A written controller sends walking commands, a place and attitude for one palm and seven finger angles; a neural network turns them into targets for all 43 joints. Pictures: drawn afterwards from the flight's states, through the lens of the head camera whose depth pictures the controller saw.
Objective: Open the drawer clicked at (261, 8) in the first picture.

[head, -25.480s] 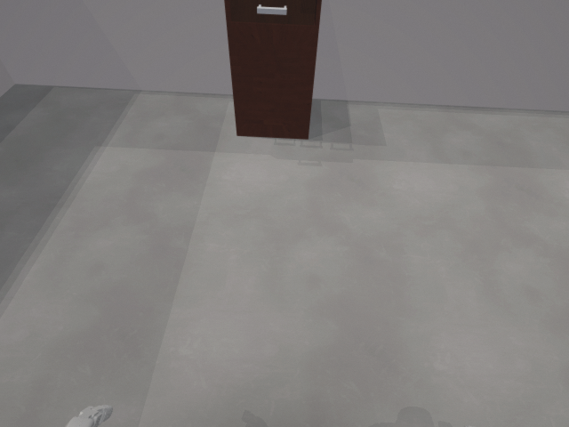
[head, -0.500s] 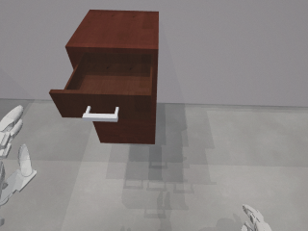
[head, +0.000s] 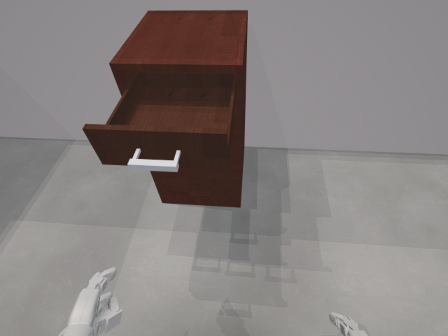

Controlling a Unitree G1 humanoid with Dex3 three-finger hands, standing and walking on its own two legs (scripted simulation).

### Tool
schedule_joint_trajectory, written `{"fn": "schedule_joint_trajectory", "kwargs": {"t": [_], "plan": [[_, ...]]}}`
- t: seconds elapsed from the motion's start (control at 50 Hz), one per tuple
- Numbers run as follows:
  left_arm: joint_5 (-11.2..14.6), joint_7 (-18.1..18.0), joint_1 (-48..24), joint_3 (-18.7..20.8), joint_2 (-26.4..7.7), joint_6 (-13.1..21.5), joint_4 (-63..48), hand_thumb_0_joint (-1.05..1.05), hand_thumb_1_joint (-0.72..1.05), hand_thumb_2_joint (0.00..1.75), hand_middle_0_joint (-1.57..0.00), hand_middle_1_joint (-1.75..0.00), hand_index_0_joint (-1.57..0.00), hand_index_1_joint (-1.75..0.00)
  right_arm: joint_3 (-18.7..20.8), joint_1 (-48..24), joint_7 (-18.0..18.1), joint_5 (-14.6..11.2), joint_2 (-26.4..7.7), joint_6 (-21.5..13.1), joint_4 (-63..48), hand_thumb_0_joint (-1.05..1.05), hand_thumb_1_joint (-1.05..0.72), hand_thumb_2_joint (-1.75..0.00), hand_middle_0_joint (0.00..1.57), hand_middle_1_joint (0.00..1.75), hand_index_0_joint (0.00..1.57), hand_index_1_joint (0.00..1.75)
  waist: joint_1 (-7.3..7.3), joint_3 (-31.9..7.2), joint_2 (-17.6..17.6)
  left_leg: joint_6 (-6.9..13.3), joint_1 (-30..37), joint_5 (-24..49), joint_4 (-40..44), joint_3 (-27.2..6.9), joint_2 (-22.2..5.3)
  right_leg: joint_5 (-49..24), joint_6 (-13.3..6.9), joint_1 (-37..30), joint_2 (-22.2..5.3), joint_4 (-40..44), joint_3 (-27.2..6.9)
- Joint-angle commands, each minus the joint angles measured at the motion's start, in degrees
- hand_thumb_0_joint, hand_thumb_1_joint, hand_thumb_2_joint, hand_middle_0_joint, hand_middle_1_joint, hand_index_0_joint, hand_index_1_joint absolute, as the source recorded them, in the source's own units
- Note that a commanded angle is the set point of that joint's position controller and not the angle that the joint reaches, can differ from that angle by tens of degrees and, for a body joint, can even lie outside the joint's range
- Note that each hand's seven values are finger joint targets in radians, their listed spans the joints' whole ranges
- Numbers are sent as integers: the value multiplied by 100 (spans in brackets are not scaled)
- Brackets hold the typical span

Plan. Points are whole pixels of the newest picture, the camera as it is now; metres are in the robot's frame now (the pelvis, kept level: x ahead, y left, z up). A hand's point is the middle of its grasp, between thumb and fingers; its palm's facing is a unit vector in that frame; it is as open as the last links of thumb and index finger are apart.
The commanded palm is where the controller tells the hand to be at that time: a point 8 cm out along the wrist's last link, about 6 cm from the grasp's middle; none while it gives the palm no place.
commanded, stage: let the arm hang, fingers relaxed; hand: left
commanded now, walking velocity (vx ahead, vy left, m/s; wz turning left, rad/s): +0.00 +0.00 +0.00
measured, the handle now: (155, 159) +0.54 +0.20 -0.05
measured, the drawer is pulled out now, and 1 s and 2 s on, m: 0.28 0.28 0.28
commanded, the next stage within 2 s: look to check the result in 0.92 s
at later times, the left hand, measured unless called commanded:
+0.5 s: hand out of the picture -0.01 +0.17 -0.15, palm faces +0.03 -0.98 -0.19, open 7.3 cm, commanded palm none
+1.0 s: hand out of the picture +0.01 +0.17 -0.15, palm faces +0.01 -0.99 -0.17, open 7.4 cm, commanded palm none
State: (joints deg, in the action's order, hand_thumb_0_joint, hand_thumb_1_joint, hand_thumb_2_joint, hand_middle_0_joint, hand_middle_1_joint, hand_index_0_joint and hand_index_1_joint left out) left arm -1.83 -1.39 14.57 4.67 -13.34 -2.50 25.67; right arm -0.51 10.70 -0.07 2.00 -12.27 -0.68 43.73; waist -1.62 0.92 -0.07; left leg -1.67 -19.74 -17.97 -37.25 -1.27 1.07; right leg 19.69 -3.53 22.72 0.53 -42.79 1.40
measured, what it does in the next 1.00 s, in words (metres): stands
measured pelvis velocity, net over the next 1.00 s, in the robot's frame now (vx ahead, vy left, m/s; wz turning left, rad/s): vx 0.02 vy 0.01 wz -0.04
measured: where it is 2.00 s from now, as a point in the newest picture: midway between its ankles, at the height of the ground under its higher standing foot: outside the picture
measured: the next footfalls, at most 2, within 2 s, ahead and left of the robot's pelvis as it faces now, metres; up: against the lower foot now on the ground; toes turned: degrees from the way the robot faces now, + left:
none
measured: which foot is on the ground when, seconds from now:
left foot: down 0.00-1.00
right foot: down 0.00-1.00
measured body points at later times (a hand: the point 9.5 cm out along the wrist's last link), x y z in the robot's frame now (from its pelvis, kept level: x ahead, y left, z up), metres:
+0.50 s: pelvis +0.02 +0.00 +0.03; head +0.03 -0.01 +0.48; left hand -0.01 +0.22 -0.13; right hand -0.01 -0.20 -0.14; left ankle +0.01 +0.11 -0.72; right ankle +0.02 -0.07 -0.72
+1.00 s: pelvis +0.02 +0.01 +0.03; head +0.03 +0.01 +0.48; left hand +0.01 +0.22 -0.14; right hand -0.02 -0.18 -0.14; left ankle +0.01 +0.11 -0.72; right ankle +0.02 -0.07 -0.72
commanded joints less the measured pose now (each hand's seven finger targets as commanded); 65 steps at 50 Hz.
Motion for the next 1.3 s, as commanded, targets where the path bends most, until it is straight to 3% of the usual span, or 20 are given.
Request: {"fn": "schedule_joint_trajectory", "kwargs": {"t": [0.0, 0.04, 0.08, 0.1, 0.14, 0.18, 0.2, 0.22, 0.24, 0.3, 0.36, 0.4, 0.52, 0.62, 0.68, 1.2, 1.28], "plan": [[-11, 38, 643, 76, -1041, 300, 958, 0, 90, 90, -20, -30, -20, -30, 339, -52, 143, -91, -540, 142, -275, 0, -90, -90, 20, 30, 20, 30, 360, -127, 1221, 196, -717, -1280, -1122, -94, 6, -2894, -295, -1450, -1700, 2418, -2518], [3, 14, 427, 18, -859, 309, 1514, 0, 90, 90, -20, -30, -20, -30, 333, 199, 149, -126, -362, 157, 77, 0, -90, -90, 20, 30, 20, 30, 224, -233, 302, 205, -567, -1033, -1451, -74, -65, -3659, -656, -1727, -1473, 2171, -2098], [-10, -36, 275, 51, -601, 303, 1857, 0, 90, 90, -20, -30, -20, -30, 318, 374, 164, -128, -171, 156, 305, 0, -90, -90, 20, 30, 20, 30, 137, -345, 24, 242, -141, -839, -928, -28, -167, -3146, -882, -1600, -1328, 2251, -1705], [-19, -63, 222, 90, -466, 294, 1961, 0, 90, 90, -20, -30, -20, -30, 314, 503, 162, -115, -77, 157, 401, 0, -90, -90, 20, 30, 20, 30, 86, -354, 40, 258, 195, -605, -285, 12, -187, -3044, -804, -1502, -1187, 2214, -1502], [65, -54, 161, 16, -369, 271, 2279, 0, 90, 90, -20, -30, -20, -30, 267, 868, 174, -107, 66, 149, 727, 0, -90, -90, 20, 30, 20, 30, -21, -191, -135, 350, 965, 378, 935, -17, -206, -1892, -474, -1019, -971, 2261, -1245], [126, -21, 373, -98, -79, 262, 2551, 0, 90, 90, -20, -30, -20, -30, 219, 862, 233, -49, -118, 76, 900, 0, -90, -90, 20, 30, 20, 30, 150, 12, -712, 646, 1008, 1077, 1481, -631, -787, -1092, -76, -771, -351, 2221, -858], [86, -37, 446, -146, 12, 263, 2636, 0, 90, 90, -20, -30, -20, -30, 225, 910, 257, -35, -259, 87, 918, 0, -90, -90, 20, 30, 20, 30, 194, 51, -307, 729, 741, 956, 1466, -768, -1033, -968, 20, -932, -261, 2311, -741], [97, -34, 356, -148, -63, 248, 2825, 0, 90, 90, -20, -30, -20, -30, 200, 860, 261, -62, -170, 62, 1078, 0, -90, -90, 20, 30, 20, 30, 170, -16, -765, 648, 677, 1063, 1566, -628, -856, -1195, -3, -1231, -297, 2279, -678], [130, -21, 405, -154, -133, 249, 2947, 0, 90, 90, -20, -30, -20, -30, 163, 851, 274, -90, -103, 50, 1148, 0, -90, -90, 20, 30, 20, 30, 202, -90, -903, 591, 706, 1030, 1627, -523, -793, -1314, -17, -1416, -325, 2276, -699], [127, -25, 530, -217, -139, 284, 3328, 0, 90, 90, -20, -30, -20, -30, 149, 971, 292, -130, -39, 68, 1362, 0, -90, -90, 20, 30, 20, 30, 199, 49, -257, 460, 773, 749, 1611, -257, -595, -1327, -37, -1519, -452, 2566, -884], [142, -49, 585, -264, -98, 302, 3552, 0, 90, 90, -20, -30, -20, -30, 125, 1170, 288, -133, 31, 96, 1584, 0, -90, -90, 20, 30, 20, 30, 153, 228, 100, 418, 843, 670, 1644, -162, -524, -1129, -10, -1455, -527, 2760, -926], [132, -78, 652, -279, -56, 310, 3661, 0, 90, 90, -20, -30, -20, -30, 118, 1222, 292, -135, 65, 97, 1696, 0, -90, -90, 20, 30, 20, 30, 159, 390, -34, 406, 922, 723, 1681, -141, -531, -1043, 0, -1293, -492, 2796, -932], [140, -99, 764, -295, 79, 313, 3821, 0, 90, 90, -20, -30, -20, -30, 93, 1372, 306, -121, 210, 86, 1900, 0, -90, -90, 20, 30, 20, 30, 162, 530, 92, 427, 863, 714, 1746, -140, -548, -1026, 6, -1279, -473, 2753, -849], [137, -112, 781, -287, 160, 315, 3839, 0, 90, 90, -20, -30, -20, -30, 89, 1428, 318, -115, 292, 65, 1976, 0, -90, -90, 20, 30, 20, 30, 159, 598, -115, 431, 840, 722, 1771, -162, -569, -1029, -39, -1181, -441, 2654, -839], [141, -109, 795, -282, 172, 322, 3854, 0, 90, 90, -20, -30, -20, -30, 82, 1437, 328, -120, 314, 40, 1993, 0, -90, -90, 20, 30, 20, 30, 167, 519, -111, 437, 850, 856, 1774, -172, -582, -1291, -50, -1264, -440, 2552, -835], [123, -114, 820, -314, 234, 319, 3907, 0, 90, 90, -20, -30, -20, -30, 84, 1400, 338, -140, 221, 29, 2000, 0, -90, -90, 20, 30, 20, 30, 128, 547, -107, 457, 1119, 995, 1830, -216, -646, -1314, -29, -1038, -415, 2411, -771], [138, -111, 791, -307, 230, 322, 3908, 0, 90, 90, -20, -30, -20, -30, 69, 1419, 348, -130, 237, 6, 2012, 0, -90, -90, 20, 30, 20, 30, 125, 398, -82, 473, 1154, 1184, 1823, -239, -639, -1532, -33, -1219, -431, 2368, -761]]}}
